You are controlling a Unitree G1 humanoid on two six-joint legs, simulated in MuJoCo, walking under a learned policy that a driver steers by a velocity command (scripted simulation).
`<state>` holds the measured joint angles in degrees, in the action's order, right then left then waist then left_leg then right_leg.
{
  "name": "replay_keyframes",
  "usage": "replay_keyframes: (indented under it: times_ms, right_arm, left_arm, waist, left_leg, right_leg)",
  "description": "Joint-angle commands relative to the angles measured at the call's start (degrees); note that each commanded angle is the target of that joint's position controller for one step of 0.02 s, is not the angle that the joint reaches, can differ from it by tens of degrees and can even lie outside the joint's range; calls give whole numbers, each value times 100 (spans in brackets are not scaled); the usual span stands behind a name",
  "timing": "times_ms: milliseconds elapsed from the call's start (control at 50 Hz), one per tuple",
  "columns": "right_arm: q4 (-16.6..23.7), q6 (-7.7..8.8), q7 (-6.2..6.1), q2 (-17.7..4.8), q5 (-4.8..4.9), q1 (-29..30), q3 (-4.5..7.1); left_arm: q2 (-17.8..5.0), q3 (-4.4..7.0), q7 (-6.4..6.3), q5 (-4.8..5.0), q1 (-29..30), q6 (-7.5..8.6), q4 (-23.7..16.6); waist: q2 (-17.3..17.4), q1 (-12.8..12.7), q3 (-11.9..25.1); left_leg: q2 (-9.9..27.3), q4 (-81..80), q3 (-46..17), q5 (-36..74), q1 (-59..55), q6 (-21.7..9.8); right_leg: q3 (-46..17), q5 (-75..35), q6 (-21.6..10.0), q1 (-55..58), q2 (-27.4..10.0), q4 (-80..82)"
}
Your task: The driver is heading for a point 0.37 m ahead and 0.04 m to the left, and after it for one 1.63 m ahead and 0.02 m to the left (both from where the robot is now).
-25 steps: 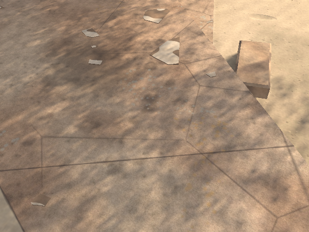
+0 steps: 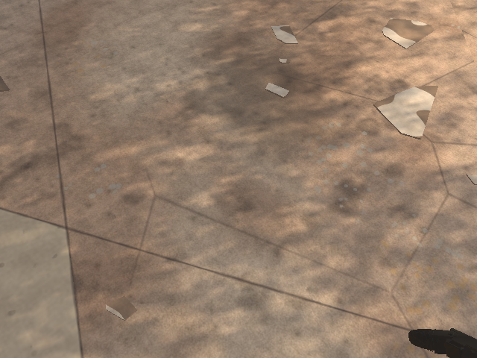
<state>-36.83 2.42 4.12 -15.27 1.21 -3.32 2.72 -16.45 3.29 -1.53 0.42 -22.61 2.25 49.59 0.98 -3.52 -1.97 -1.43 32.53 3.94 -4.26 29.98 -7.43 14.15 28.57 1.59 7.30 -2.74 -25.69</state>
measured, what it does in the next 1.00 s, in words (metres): walks ahead: right foot, then left foot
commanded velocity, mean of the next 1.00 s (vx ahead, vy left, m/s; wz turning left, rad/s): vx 0.50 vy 0.00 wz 0.12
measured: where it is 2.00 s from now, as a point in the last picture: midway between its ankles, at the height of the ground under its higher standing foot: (268, 181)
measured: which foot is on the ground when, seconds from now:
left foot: down 0.00-0.48, up 0.50-0.90, down 0.92-1.00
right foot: down 0.00-0.00, up 0.02-0.44, down 0.46-0.92, up 0.94-1.00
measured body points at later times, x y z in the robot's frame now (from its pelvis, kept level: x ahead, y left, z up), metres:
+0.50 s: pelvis +0.30 -0.01 +0.01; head +0.32 -0.01 +0.46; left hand +0.46 +0.28 -0.06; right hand +0.42 -0.29 -0.10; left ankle +0.14 +0.07 -0.70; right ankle +0.44 -0.09 -0.71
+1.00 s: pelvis +0.55 +0.07 +0.02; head +0.56 +0.08 +0.47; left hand +0.54 +0.36 -0.11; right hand +0.79 -0.15 -0.04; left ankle +0.59 +0.19 -0.71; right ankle +0.45 -0.08 -0.66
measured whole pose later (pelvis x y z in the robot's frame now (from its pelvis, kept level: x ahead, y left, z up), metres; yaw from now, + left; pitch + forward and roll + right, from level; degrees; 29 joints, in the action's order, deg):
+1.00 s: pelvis +0.55 +0.07 +0.02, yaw +4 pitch +2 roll +0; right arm -37.2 5.9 0.5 -14.7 -0.1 -4.9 2.2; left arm -16.9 3.6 -0.8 1.9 -23.3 2.1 44.3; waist -1.6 -3.6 0.3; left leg -1.4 29.5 -1.2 -10.6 20.8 -1.0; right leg -7.8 26.9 -1.1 -17.1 2.8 -54.6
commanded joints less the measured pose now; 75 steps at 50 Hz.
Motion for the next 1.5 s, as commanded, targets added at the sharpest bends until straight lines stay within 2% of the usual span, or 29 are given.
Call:
replay_keyframes:
  times_ms: [20,40,60,100,180,300,400,460,480,500,520,540,580,720,820,900,920,940,960,1000,1060,1320,1360,1400,1420,1440,1460,1480,1500]
  right_arm:
    - [-53,-23,-221,-1856,29,-1889,604]
    - [60,35,-228,-1453,26,-2065,499]
    - [14,89,-234,-1199,-14,-1888,429]
    - [111,132,-247,-933,-16,-1168,339]
    - [197,172,-321,-821,-59,-911,296]
    - [-10,64,-472,-1077,0,-1397,363]
    - [-160,-26,-515,-1021,53,-1711,361]
    - [-200,-40,-497,-760,-48,-1688,275]
    - [-126,-25,-474,-496,-122,-1748,159]
    - [-118,40,-465,-217,34,-2619,65]
    - [-162,86,-472,-618,34,-2501,91]
    - [-59,114,-453,-957,30,-1770,178]
    - [158,219,-452,-865,-141,-930,162]
    - [273,306,-388,-302,-192,-378,-13]
    - [391,396,-311,-483,-76,314,31]
    - [245,454,-363,-753,-66,-288,204]
    - [155,462,-421,-978,-132,-963,290]
    - [69,395,-470,-1447,-206,-1620,409]
    - [-118,311,-404,-1427,-150,-1901,435]
    - [-76,313,-389,-806,-109,-1389,264]
    - [-168,332,-379,-492,-199,-885,170]
    - [-838,235,-444,-1203,-5,-1402,374]
    - [-865,160,-469,-1364,30,-1422,419]
    - [-846,75,-523,-1481,61,-1385,445]
    - [-797,85,-553,-1338,2,-1447,375]
    - [-479,182,-480,-545,-277,-1937,112]
    - [-374,399,-396,-746,-179,-1657,74]
    - [-316,495,-324,-1132,95,-1167,191]
    - [-288,536,-321,-1039,142,-1017,135]
  left_arm:
    - [-154,-60,49,-230,-443,197,-773]
    - [-584,-21,146,-25,70,441,-845]
    - [-861,57,193,191,766,568,-1073]
    - [-782,45,119,22,1027,640,-1116]
    - [-676,81,101,-148,781,403,-1128]
    - [-316,-65,156,-121,2125,408,-1471]
    - [-650,67,262,-3,2409,505,-1601]
    - [-857,203,258,-71,1406,568,-1315]
    - [-1093,259,230,-164,640,583,-1251]
    - [-1600,420,257,-195,-3,503,-967]
    - [-1146,322,326,21,-114,476,-916]
    - [-808,213,321,67,230,439,-993]
    - [-692,148,315,-32,664,340,-1084]
    - [-901,215,161,70,539,251,-957]
    - [-953,254,92,128,80,110,-815]
    - [-757,226,72,115,137,41,-863]
    - [-482,135,84,67,240,61,-947]
    - [-39,4,86,70,-175,115,-1078]
    - [-326,30,65,191,-362,152,-1202]
    - [-804,185,56,159,249,91,-1146]
    - [-544,190,129,111,460,-1,-1206]
    - [-264,24,498,100,2186,0,-1986]
    - [-426,100,524,73,2100,-25,-2061]
    - [-804,321,484,59,1038,-74,-1852]
    - [-1154,513,384,82,31,-127,-1593]
    - [-1851,626,286,139,-99,-133,-1563]
    - [-1625,524,307,120,-240,-42,-1775]
    - [-1152,375,333,36,-97,25,-1651]
    - [-975,314,327,30,194,66,-1622]
  waist:
    - [1381,544,1697]
    - [739,954,2526]
    - [430,1069,1634]
    - [-222,568,654]
    - [24,175,379]
    - [232,690,163]
    - [456,707,248]
    - [603,247,628]
    - [161,-66,1373]
    - [-1707,166,2031]
    - [-1638,25,1784]
    - [-997,-73,960]
    - [-339,20,208]
    - [-681,162,232]
    - [-664,-29,195]
    - [-727,453,376]
    - [-464,804,821]
    - [877,853,1584]
    - [1712,800,1606]
    - [680,783,416]
    - [670,471,9]
    - [184,782,-289]
    - [322,607,-93]
    - [365,-64,580]
    - [100,-542,1086]
    - [-1491,-49,1570]
    - [-1281,-264,2653]
    - [-765,-399,1949]
    - [-520,-207,1269]
  left_leg:
    - [1648,-356,-3734,-698,-5340,-1586]
    - [2053,-1324,-5254,-1772,-5578,-1872]
    - [1845,-1578,-4416,-1570,-4934,-1452]
    - [1346,-1704,-3190,-410,-3201,-1091]
    - [989,-2027,-2394,772,-1830,-1114]
    - [444,-1869,-1820,246,-1124,-598]
    - [793,-1137,-2688,-282,-2038,-424]
    - [674,-147,-2432,780,-2286,-154]
    - [385,1288,-2044,347,-1801,44]
    - [-499,3282,-1232,-1640,213,547]
    - [-298,3985,-1361,-2790,1168,605]
    - [32,4194,-1319,-2311,1518,588]
    - [347,3638,-1009,-1682,1398,593]
    - [316,924,-669,-664,75,934]
    - [52,-168,-803,340,-698,994]
    - [178,-788,-802,-1,-2044,678]
    - [772,-787,-1294,-304,-3077,413]
    - [2017,-977,-2934,-1025,-4752,-192]
    - [2648,-1537,-4663,-2628,-4830,-659]
    - [2136,-1758,-3455,-2354,-3698,-357]
    - [1598,-2124,-1985,-732,-2639,-203]
    - [1708,-2171,174,1368,-3192,-39]
    - [1728,-1572,411,3008,-3444,84]
    - [1571,72,699,4432,-3231,273]
    - [1371,1536,748,3617,-2160,481]
    - [466,3742,669,-1459,468,846]
    - [-72,4755,-734,-3021,1280,875]
    - [335,4762,-958,-2462,1744,763]
    - [598,4326,-828,-1981,1658,674]
  right_leg:
    - [-674,101,8,-4327,339,-4989]
    - [-1977,540,-37,-4928,531,-5727]
    - [-2084,-71,-163,-5315,197,-5549]
    - [-1976,-855,-177,-4892,-218,-4553]
    - [-1863,-1165,127,-4215,-399,-3653]
    - [-1633,-3345,323,-3583,88,-1099]
    - [-1969,-2944,128,-3385,233,-276]
    - [-1684,-2669,-344,-2193,163,2]
    - [-2472,-2548,-752,-892,-608,-150]
    - [-5074,-1288,-1834,979,-1686,330]
    - [-6247,115,-1935,1083,-1869,936]
    - [-5587,249,-1697,464,-1661,1019]
    - [-4477,-1023,-1546,-733,-1150,1129]
    - [-3223,-2632,-1513,-1922,-524,1406]
    - [-3427,-2133,-1311,-2064,-528,1165]
    - [-3656,-1787,-953,-2243,-316,362]
    - [-3331,-1609,-745,-2700,-33,-669]
    - [-2489,-87,-389,-4083,647,-2501]
    - [-2199,628,-301,-5184,499,-3714]
    - [-2205,-316,-226,-5473,67,-4355]
    - [-2083,-1088,-140,-4958,-312,-4009]
    - [-1351,-2722,-391,-4545,-177,-1169]
    - [-1047,-2145,-615,-4059,121,-1036]
    - [-781,-1998,-944,-2465,594,-750]
    - [-1199,-2195,-1185,-760,530,-591]
    - [-4068,-1774,-2080,1372,-1051,-409]
    - [-6380,-752,-2695,1893,-1744,626]
    - [-5459,-895,-2272,1429,-1613,813]
    - [-4613,-1324,-2036,540,-1403,821]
